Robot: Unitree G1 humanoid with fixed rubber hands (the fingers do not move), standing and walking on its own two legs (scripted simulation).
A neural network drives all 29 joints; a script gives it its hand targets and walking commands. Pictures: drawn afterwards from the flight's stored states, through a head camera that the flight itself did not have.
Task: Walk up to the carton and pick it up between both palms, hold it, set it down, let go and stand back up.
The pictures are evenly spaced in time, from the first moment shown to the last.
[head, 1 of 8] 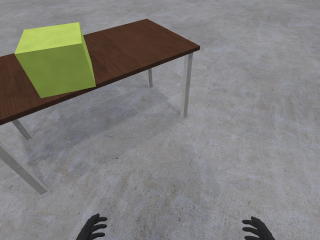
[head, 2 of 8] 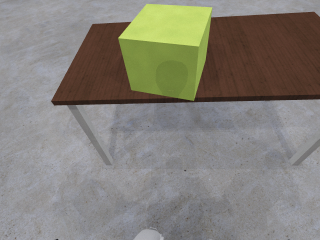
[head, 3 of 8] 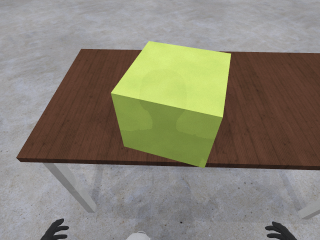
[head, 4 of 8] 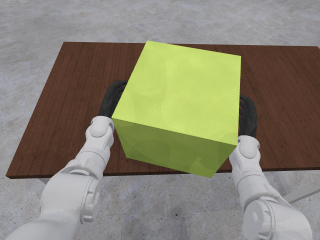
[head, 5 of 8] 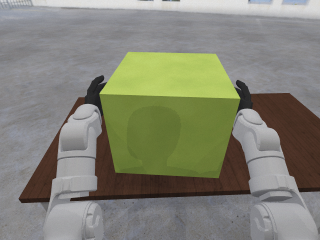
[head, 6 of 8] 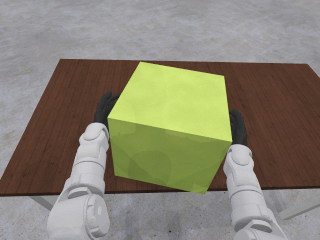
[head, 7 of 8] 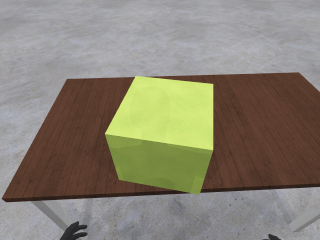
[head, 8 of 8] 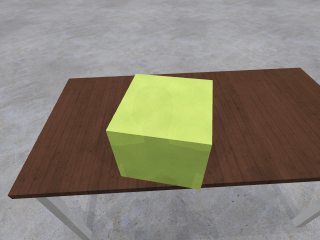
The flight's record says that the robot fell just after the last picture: no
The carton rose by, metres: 0.19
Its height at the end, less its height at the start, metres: +0.00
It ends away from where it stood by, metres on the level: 0.02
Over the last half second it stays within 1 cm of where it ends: yes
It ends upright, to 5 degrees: yes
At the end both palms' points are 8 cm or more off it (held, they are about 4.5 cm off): yes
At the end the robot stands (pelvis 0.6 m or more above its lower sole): yes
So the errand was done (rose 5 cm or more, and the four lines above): yes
